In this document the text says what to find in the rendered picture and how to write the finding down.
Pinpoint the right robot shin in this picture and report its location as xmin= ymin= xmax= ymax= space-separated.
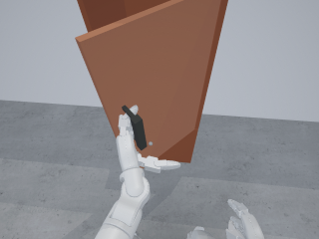
xmin=194 ymin=226 xmax=204 ymax=231

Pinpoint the robot left hand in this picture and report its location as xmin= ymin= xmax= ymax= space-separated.
xmin=116 ymin=105 xmax=180 ymax=173

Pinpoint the right robot thigh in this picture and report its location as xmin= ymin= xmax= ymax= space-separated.
xmin=186 ymin=229 xmax=215 ymax=239

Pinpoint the robot right hand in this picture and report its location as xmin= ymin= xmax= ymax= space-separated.
xmin=225 ymin=199 xmax=264 ymax=239

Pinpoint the robot left forearm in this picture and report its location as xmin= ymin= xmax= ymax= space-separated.
xmin=95 ymin=167 xmax=151 ymax=239

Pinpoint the cupboard door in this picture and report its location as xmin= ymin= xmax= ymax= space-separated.
xmin=75 ymin=0 xmax=221 ymax=169

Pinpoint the handle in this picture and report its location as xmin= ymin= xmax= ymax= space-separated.
xmin=122 ymin=105 xmax=147 ymax=150

